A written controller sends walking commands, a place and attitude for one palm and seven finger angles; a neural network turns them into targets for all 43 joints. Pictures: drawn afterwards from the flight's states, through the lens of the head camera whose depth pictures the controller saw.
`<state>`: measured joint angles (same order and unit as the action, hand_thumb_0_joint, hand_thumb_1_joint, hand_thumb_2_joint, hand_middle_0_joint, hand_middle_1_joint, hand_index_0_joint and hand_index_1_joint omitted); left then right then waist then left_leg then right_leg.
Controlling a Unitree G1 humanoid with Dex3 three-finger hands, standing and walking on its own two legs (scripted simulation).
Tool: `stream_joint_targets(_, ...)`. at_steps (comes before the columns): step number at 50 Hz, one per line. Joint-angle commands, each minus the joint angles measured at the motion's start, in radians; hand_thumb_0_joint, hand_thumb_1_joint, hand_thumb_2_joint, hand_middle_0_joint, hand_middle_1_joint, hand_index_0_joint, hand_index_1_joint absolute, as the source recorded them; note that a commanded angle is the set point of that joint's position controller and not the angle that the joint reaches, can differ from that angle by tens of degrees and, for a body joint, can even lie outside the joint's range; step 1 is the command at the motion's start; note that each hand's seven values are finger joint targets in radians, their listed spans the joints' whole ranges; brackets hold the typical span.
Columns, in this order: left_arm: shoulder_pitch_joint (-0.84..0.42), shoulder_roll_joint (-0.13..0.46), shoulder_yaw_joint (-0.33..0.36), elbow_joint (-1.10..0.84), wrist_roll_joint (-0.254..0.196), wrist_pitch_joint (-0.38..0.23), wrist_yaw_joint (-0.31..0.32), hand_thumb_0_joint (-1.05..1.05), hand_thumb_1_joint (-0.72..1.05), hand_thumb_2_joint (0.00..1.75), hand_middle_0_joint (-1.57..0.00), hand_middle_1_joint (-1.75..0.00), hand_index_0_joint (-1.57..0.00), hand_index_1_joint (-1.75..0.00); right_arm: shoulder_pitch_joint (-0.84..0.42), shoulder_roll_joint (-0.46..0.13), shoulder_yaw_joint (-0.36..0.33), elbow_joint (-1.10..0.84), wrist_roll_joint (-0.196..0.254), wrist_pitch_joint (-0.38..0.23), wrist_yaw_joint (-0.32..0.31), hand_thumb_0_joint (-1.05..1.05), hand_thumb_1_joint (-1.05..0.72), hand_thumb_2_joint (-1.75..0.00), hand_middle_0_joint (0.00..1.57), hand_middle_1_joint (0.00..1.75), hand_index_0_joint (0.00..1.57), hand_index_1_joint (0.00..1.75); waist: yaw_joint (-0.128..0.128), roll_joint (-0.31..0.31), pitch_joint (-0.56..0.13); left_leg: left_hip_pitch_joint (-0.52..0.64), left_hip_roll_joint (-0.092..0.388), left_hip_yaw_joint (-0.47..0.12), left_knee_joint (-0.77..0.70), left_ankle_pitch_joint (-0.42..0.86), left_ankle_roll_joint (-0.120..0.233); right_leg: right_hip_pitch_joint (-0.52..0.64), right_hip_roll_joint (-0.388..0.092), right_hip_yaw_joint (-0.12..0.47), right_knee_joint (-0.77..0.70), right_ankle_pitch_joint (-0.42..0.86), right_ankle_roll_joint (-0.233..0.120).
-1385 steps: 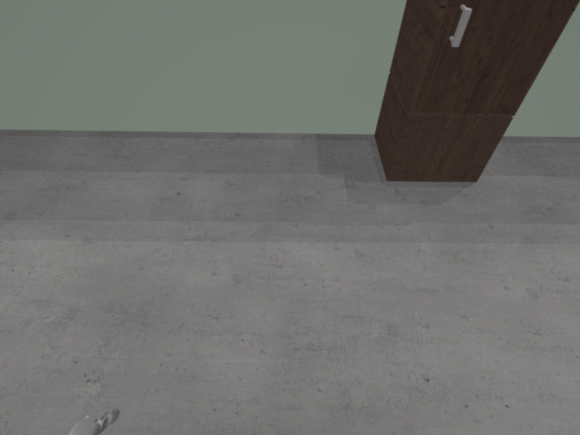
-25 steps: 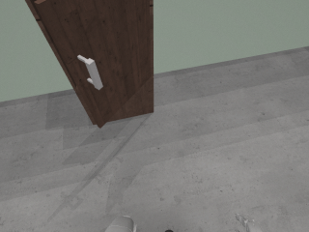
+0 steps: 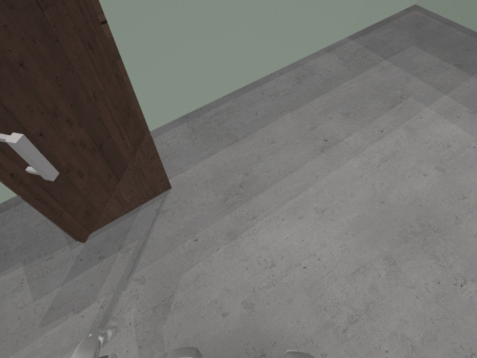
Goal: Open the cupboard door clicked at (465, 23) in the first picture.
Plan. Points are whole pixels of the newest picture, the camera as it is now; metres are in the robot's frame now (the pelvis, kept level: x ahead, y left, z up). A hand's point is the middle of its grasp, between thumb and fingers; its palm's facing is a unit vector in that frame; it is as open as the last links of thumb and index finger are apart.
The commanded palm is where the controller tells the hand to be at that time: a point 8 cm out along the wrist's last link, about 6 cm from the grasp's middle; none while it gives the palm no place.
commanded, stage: walk to a spot facing it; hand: left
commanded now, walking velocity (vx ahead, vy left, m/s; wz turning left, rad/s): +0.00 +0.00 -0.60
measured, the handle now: (25, 156) +0.44 +0.44 +0.03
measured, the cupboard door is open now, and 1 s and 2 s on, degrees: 41 41 41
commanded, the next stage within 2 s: turn to face it in 1.90 s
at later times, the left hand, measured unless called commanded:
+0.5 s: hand (154, 316) +0.19 +0.18 -0.14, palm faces -0.29 -0.93 -0.21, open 7.4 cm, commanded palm none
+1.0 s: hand (207, 247) +0.34 +0.10 -0.16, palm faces -0.55 -0.82 -0.18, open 7.4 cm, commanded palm none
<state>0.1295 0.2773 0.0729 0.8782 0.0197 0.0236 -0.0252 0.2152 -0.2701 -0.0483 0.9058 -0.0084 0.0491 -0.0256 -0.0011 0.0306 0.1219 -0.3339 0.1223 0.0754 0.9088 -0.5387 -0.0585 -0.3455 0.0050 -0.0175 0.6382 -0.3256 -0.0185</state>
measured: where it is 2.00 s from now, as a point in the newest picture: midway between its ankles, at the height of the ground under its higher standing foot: (344, 274)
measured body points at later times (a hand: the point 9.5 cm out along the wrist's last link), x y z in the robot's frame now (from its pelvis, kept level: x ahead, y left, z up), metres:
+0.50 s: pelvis +0.03 +0.01 +0.02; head +0.09 +0.00 +0.46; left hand +0.21 +0.23 -0.13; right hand +0.00 -0.25 -0.12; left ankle +0.05 +0.15 -0.72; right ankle -0.02 -0.11 -0.69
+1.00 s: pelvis +0.18 -0.04 +0.02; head +0.23 -0.05 +0.46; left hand +0.37 +0.14 -0.14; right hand +0.09 -0.28 -0.11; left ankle +0.24 +0.06 -0.72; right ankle +0.06 -0.12 -0.63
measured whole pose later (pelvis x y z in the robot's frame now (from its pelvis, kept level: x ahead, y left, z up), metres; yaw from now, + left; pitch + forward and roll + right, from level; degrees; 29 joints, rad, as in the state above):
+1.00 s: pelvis +0.18 -0.04 +0.02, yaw -36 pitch +2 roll -1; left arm 0.20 0.26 0.09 0.98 0.03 0.02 -0.06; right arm 0.26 -0.19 -0.02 0.90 -0.04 -0.07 -0.01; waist 0.01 -0.05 0.06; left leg -0.25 0.10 0.15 0.51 -0.28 -0.02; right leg -0.50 -0.04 -0.03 1.18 -0.37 0.00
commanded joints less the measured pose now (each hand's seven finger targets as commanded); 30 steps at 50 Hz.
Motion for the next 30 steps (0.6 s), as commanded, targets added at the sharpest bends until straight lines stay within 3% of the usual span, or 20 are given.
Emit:
stream_joint_targets(1, 0.082, 0.193, 0.053, -0.044, 0.006, 0.001, 0.046, 0.00, 0.90, 0.90, -0.20, -0.30, -0.20, -0.30, -0.062, -0.092, -0.022, -0.111, 0.002, -0.028, -0.003, 0.00, -0.90, -0.90, 0.20, 0.30, 0.20, 0.30, 0.038, -0.274, -0.182, -0.263, -0.014, -0.089, 0.255, 0.007, -0.007, 0.280, -0.270, 0.386, -0.252, 0.500, -0.205)
stream_joint_targets(3, 0.062, 0.172, 0.042, -0.056, 0.004, -0.004, 0.047, 0.00, 0.90, 0.90, -0.20, -0.30, -0.20, -0.30, -0.051, -0.065, -0.018, -0.095, 0.003, -0.024, 0.002, 0.00, -0.90, -0.90, 0.20, 0.30, 0.20, 0.30, 0.019, -0.191, -0.196, -0.171, -0.037, -0.061, 0.148, 0.048, -0.017, 0.221, -0.233, 0.317, -0.233, 0.563, -0.183)
stream_joint_targets(5, 0.057, 0.181, 0.043, -0.053, 0.008, -0.003, 0.046, 0.00, 0.90, 0.90, -0.20, -0.30, -0.20, -0.30, -0.037, -0.044, -0.014, -0.087, 0.005, -0.025, 0.005, 0.00, -0.90, -0.90, 0.20, 0.30, 0.20, 0.30, 0.014, -0.155, -0.206, -0.105, -0.060, -0.038, 0.011, 0.080, -0.019, 0.204, -0.215, 0.314, -0.226, 0.536, -0.174)
stream_joint_targets(8, 0.034, 0.185, 0.044, -0.056, 0.008, 0.004, 0.039, 0.00, 0.90, 0.90, -0.20, -0.30, -0.20, -0.30, 0.007, -0.042, -0.015, -0.072, 0.006, -0.030, 0.000, 0.00, -0.90, -0.90, 0.20, 0.30, 0.20, 0.30, -0.005, -0.178, -0.192, -0.019, -0.093, -0.021, -0.164, 0.138, -0.014, 0.143, -0.192, 0.343, -0.219, 0.450, -0.156)
stream_joint_targets(10, -0.001, 0.165, 0.040, -0.058, 0.002, 0.010, 0.036, 0.00, 0.90, 0.90, -0.20, -0.30, -0.20, -0.30, 0.073, -0.051, -0.018, -0.054, 0.007, -0.037, -0.006, 0.00, -0.90, -0.90, 0.20, 0.30, 0.20, 0.30, -0.047, -0.172, -0.185, 0.129, -0.100, -0.026, -0.343, 0.263, -0.006, 0.033, -0.153, 0.344, -0.181, 0.335, -0.099)
stream_joint_targets(11, -0.021, 0.134, 0.032, -0.075, -0.005, 0.016, 0.031, 0.00, 0.90, 0.90, -0.20, -0.30, -0.20, -0.30, 0.120, -0.093, -0.024, -0.039, 0.002, -0.045, -0.012, 0.00, -0.90, -0.90, 0.20, 0.30, 0.20, 0.30, -0.068, -0.093, -0.187, 0.244, -0.046, -0.072, -0.474, 0.288, 0.012, -0.074, -0.094, 0.295, -0.124, 0.206, -0.051)
stream_joint_targets(12, 0.001, 0.062, 0.018, -0.096, -0.016, 0.023, 0.022, 0.00, 0.90, 0.90, -0.20, -0.30, -0.20, -0.30, 0.133, -0.194, -0.041, -0.043, -0.016, -0.056, -0.016, 0.00, -0.90, -0.90, 0.20, 0.30, 0.20, 0.30, -0.063, 0.210, -0.172, 0.298, 0.200, -0.369, -0.626, 0.243, 0.099, -0.234, 0.049, 0.171, 0.075, -0.085, 0.014)
stream_joint_targets(13, -0.012, 0.068, 0.018, -0.108, -0.011, 0.023, 0.016, 0.00, 0.90, 0.90, -0.20, -0.30, -0.20, -0.30, 0.139, -0.252, -0.050, -0.056, -0.026, -0.056, -0.023, 0.00, -0.90, -0.90, 0.20, 0.30, 0.20, 0.30, -0.066, 0.309, -0.156, 0.236, 0.376, -0.528, -0.687, 0.298, 0.199, -0.258, 0.064, 0.063, 0.321, -0.317, 0.049)
stream_joint_targets(14, -0.029, 0.094, 0.026, -0.107, -0.005, 0.021, 0.008, 0.00, 0.90, 0.90, -0.20, -0.30, -0.20, -0.30, 0.102, -0.239, -0.043, -0.074, -0.031, -0.056, -0.023, 0.00, -0.90, -0.90, 0.20, 0.30, 0.20, 0.30, -0.051, 0.171, -0.134, 0.148, 0.383, -0.489, -0.669, 0.349, 0.249, -0.218, 0.002, 0.103, 0.445, -0.283, 0.048)
stream_joint_targets(15, -0.001, 0.085, 0.028, -0.103, 0.000, 0.018, 0.000, 0.00, 0.90, 0.90, -0.20, -0.30, -0.20, -0.30, 0.051, -0.205, -0.035, -0.098, -0.033, -0.062, -0.018, 0.00, -0.90, -0.90, 0.20, 0.30, 0.20, 0.30, -0.018, 0.104, -0.125, 0.101, 0.346, -0.426, -0.665, 0.335, 0.250, -0.201, -0.015, 0.075, 0.484, -0.238, 0.052)
stream_joint_targets(17, -0.016, 0.065, 0.034, -0.073, 0.003, 0.024, -0.014, 0.00, 0.90, 0.90, -0.20, -0.30, -0.20, -0.30, 0.009, -0.169, -0.026, -0.096, -0.034, -0.061, -0.020, 0.00, -0.90, -0.90, 0.20, 0.30, 0.20, 0.30, 0.002, 0.201, -0.099, 0.106, 0.236, -0.238, -0.610, 0.504, 0.196, -0.201, -0.029, 0.035, 0.486, -0.176, 0.067)
stream_joint_targets(18, -0.014, 0.053, 0.027, -0.075, 0.000, 0.026, -0.019, 0.00, 0.90, 0.90, -0.20, -0.30, -0.20, -0.30, 0.005, -0.161, -0.024, -0.093, -0.033, -0.059, -0.020, 0.00, -0.90, -0.90, 0.20, 0.30, 0.20, 0.30, 0.004, 0.207, -0.112, 0.132, 0.206, -0.157, -0.581, 0.591, 0.177, -0.181, -0.031, 0.008, 0.431, -0.165, 0.071)
stream_joint_targets(20, -0.024, 0.025, 0.014, -0.078, -0.003, 0.020, -0.024, 0.00, 0.90, 0.90, -0.20, -0.30, -0.20, -0.30, 0.046, -0.160, -0.027, -0.083, -0.034, -0.058, -0.021, 0.00, -0.90, -0.90, 0.20, 0.30, 0.20, 0.30, -0.018, 0.181, -0.168, 0.219, 0.185, -0.073, -0.517, 0.717, 0.161, -0.122, -0.018, -0.047, 0.273, -0.166, 0.068)
stream_joint_targets(23, -0.047, 0.021, 0.007, -0.079, -0.004, 0.006, -0.032, 0.00, 0.90, 0.90, -0.20, -0.30, -0.20, -0.30, 0.104, -0.187, -0.040, -0.056, -0.031, -0.055, -0.010, 0.00, -0.90, -0.90, 0.20, 0.30, 0.20, 0.30, -0.048, 0.196, -0.217, 0.263, 0.200, -0.045, -0.499, 0.531, 0.146, -0.040, 0.008, -0.106, 0.083, -0.168, 0.051)
stream_joint_targets(25, 0.014, 0.041, 0.013, -0.056, 0.001, -0.002, -0.032, 0.00, 0.90, 0.90, -0.20, -0.30, -0.20, -0.30, 0.087, -0.184, -0.043, -0.056, -0.025, -0.051, 0.000, 0.00, -0.90, -0.90, 0.20, 0.30, 0.20, 0.30, -0.013, 0.147, -0.194, 0.161, 0.182, 0.001, -0.425, 0.325, 0.105, 0.119, 0.027, -0.131, -0.118, -0.050, 0.030)
stream_joint_targets(26, 0.100, 0.083, 0.030, -0.023, 0.004, -0.009, -0.027, 0.00, 0.90, 0.90, -0.20, -0.30, -0.20, -0.30, 0.053, -0.159, -0.041, -0.064, -0.019, -0.050, 0.005, 0.00, -0.90, -0.90, 0.20, 0.30, 0.20, 0.30, 0.038, 0.053, -0.206, 0.021, 0.139, 0.044, -0.295, 0.213, 0.066, 0.294, -0.010, -0.059, -0.230, -0.021, 0.000)
stream_joint_targets(27, 0.204, 0.201, 0.056, 0.009, 0.015, -0.021, -0.011, 0.00, 0.90, 0.90, -0.20, -0.30, -0.20, -0.30, 0.000, -0.075, -0.025, -0.106, -0.003, -0.052, 0.015, 0.00, -0.90, -0.90, 0.20, 0.30, 0.20, 0.30, 0.096, -0.288, -0.197, -0.273, 0.008, 0.156, -0.021, -0.023, 0.004, 0.487, -0.262, 0.336, -0.372, -0.086, -0.101)
stream_joint_targets(28, 0.278, 0.268, 0.071, 0.028, -0.001, -0.021, 0.008, 0.00, 0.90, 0.90, -0.20, -0.30, -0.20, -0.30, -0.130, -0.076, -0.013, -0.164, -0.008, -0.052, 0.017, 0.00, -0.90, -0.90, 0.20, 0.30, 0.20, 0.30, 0.162, -0.397, -0.136, -0.450, -0.043, 0.034, 0.169, -0.173, -0.006, 0.457, -0.409, 0.590, -0.425, 0.008, -0.214)
stream_joint_targets(29, 0.273, 0.250, 0.070, 0.023, -0.005, -0.027, 0.018, 0.00, 0.90, 0.90, -0.20, -0.30, -0.20, -0.30, -0.157, -0.097, -0.018, -0.174, -0.008, -0.057, 0.022, 0.00, -0.90, -0.90, 0.20, 0.30, 0.20, 0.30, 0.141, -0.307, -0.080, -0.510, -0.004, -0.075, 0.245, -0.065, 0.005, 0.433, -0.401, 0.554, -0.430, -0.035, -0.253)
stream_joint_targets(30, 0.212, 0.201, 0.061, 0.016, -0.003, -0.032, 0.027, 0.00, 0.90, 0.90, -0.20, -0.30, -0.20, -0.30, -0.141, -0.096, -0.026, -0.163, -0.006, -0.060, 0.029, 0.00, -0.90, -0.90, 0.20, 0.30, 0.20, 0.30, 0.096, -0.235, -0.071, -0.475, 0.019, -0.075, 0.242, 0.004, 0.002, 0.371, -0.370, 0.521, -0.428, -0.163, -0.244)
